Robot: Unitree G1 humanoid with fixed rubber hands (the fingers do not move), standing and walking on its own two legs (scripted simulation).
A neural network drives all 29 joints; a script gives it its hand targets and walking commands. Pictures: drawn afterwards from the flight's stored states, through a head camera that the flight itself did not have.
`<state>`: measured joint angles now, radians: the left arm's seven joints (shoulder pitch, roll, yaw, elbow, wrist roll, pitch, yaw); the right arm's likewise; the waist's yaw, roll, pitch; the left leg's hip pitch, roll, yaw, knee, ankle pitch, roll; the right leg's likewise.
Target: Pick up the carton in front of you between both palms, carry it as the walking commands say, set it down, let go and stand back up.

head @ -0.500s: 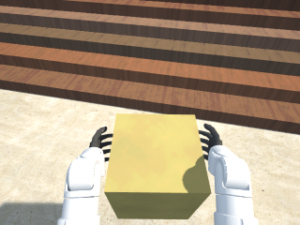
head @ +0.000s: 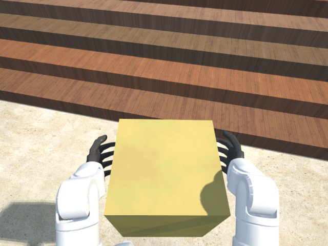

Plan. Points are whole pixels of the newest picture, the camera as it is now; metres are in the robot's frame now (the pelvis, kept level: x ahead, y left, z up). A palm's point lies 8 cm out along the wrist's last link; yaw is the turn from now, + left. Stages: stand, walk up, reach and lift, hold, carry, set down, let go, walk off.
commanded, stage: carry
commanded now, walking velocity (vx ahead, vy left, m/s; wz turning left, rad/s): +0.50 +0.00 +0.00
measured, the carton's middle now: (164, 183) +0.27 +0.02 +0.01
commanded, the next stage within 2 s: none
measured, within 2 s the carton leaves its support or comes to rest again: neither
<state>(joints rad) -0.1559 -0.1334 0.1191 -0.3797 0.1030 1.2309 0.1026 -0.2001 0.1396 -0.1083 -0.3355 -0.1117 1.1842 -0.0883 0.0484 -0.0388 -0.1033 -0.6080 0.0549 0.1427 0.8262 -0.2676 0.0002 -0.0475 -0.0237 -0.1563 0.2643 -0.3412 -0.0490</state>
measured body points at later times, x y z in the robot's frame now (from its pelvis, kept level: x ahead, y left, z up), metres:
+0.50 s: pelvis +0.36 +0.02 +0.00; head +0.37 +0.03 +0.45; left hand +0.64 +0.16 +0.07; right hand +0.63 -0.15 +0.08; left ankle +0.26 +0.08 -0.74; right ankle +0.48 -0.14 -0.69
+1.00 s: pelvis +0.70 -0.01 -0.01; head +0.74 -0.01 +0.44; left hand +1.08 +0.13 +0.15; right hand +1.08 -0.17 +0.15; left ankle +0.83 +0.11 -0.71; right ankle +0.61 -0.10 -0.74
